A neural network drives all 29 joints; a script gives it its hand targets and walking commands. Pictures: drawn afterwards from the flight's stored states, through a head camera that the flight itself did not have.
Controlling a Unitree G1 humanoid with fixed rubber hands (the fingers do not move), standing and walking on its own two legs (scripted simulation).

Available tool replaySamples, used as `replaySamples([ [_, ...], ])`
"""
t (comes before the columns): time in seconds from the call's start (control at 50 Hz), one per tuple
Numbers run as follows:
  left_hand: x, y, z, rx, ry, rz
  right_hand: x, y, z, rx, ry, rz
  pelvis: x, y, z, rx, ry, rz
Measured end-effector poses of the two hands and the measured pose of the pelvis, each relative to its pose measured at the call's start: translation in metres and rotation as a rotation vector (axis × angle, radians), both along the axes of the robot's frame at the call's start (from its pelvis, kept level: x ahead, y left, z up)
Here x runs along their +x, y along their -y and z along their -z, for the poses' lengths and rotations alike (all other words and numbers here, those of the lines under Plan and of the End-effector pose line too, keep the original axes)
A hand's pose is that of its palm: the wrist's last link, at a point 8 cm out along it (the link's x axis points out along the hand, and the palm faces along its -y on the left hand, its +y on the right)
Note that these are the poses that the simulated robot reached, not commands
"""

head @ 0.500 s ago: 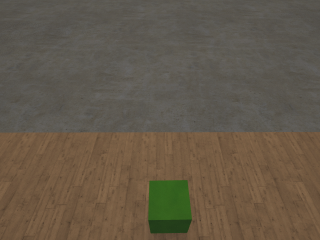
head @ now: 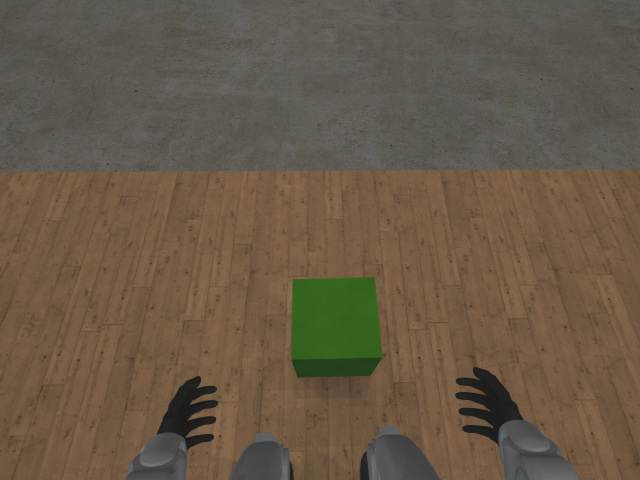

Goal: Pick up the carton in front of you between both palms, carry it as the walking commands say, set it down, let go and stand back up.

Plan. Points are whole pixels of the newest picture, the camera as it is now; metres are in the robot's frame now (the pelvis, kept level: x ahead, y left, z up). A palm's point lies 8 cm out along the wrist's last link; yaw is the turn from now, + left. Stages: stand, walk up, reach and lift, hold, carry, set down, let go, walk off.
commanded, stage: reach and lift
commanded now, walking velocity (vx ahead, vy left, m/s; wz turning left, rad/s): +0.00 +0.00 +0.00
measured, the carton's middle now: (333, 330) +0.46 -0.03 -0.59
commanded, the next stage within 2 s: none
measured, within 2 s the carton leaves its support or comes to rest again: neither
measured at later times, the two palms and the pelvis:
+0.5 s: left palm (220, 291) +0.41 +0.17 -0.14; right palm (461, 285) +0.40 -0.22 -0.14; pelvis -0.06 +0.00 -0.06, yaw +0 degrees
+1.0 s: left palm (240, 283) +0.47 +0.16 -0.26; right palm (433, 279) +0.46 -0.22 -0.26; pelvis -0.03 +0.00 -0.12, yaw +0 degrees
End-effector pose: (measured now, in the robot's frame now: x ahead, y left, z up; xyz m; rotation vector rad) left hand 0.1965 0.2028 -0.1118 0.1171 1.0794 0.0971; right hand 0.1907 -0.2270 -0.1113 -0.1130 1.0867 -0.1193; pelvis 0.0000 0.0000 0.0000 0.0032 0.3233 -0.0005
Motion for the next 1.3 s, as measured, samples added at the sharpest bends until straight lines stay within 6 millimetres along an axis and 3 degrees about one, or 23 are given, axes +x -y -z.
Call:
replaySamples([
  [0.16,0.079,0.006,0.004,0.001,0.123,0.009,0.079,0.004,0.005,0.007,0.129,-0.008,-0.028,0.001,0.026,0.005,-0.047,0.004],
  [0.4,0.17,0.03,0.022,-0.005,0.248,-0.02,0.168,-0.005,0.022,0.02,0.262,0.028,-0.059,0.002,0.049,0.006,-0.17,0.003],
  [0.58,0.244,0.037,0.037,-0.013,0.379,-0.033,0.24,-0.002,0.036,0.022,0.392,0.049,-0.062,0.004,0.066,0.007,-0.327,0.004],
  [0.68,0.274,0.039,0.046,-0.015,0.432,-0.024,0.271,-0.002,0.044,0.021,0.444,0.041,-0.054,0.004,0.067,0.008,-0.407,0.004],
  [0.82,0.285,0.039,0.069,-0.023,0.439,-0.017,0.283,-0.002,0.067,0.024,0.453,0.037,-0.038,0.004,0.067,0.009,-0.51,0.002],
  [0.92,0.282,0.04,0.107,-0.026,0.415,-0.02,0.278,-0.005,0.104,0.028,0.427,0.045,-0.032,0.003,0.09,0.008,-0.574,0.001],
  [1.14,0.265,0.04,0.239,-0.018,0.389,-0.019,0.259,-0.004,0.237,0.009,0.398,0.059,-0.051,-0.001,0.194,0.007,-0.595,-0.001],
  [1.3,0.263,0.04,0.31,-0.019,0.39,-0.017,0.257,-0.003,0.309,0.01,0.402,0.068,-0.076,-0.003,0.268,0.011,-0.491,-0.002],
])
